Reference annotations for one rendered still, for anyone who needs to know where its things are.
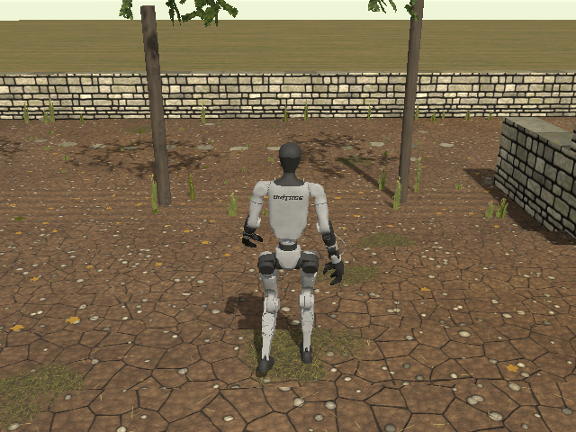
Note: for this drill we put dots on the left robot upper arm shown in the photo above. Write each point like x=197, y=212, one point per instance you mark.
x=260, y=190

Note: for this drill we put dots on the robot right hand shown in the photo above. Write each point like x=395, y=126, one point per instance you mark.
x=338, y=273

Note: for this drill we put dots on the left robot forearm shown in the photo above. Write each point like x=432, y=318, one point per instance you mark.
x=248, y=232

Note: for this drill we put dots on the humanoid robot head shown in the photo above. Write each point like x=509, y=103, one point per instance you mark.
x=290, y=157

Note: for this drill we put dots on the robot left hand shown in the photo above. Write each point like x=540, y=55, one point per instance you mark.
x=250, y=244

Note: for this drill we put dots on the right robot upper arm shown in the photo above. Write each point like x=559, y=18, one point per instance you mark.
x=321, y=207

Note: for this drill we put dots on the left robot foot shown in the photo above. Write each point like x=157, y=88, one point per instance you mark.
x=265, y=365

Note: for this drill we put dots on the right robot forearm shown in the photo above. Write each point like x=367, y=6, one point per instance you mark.
x=331, y=245

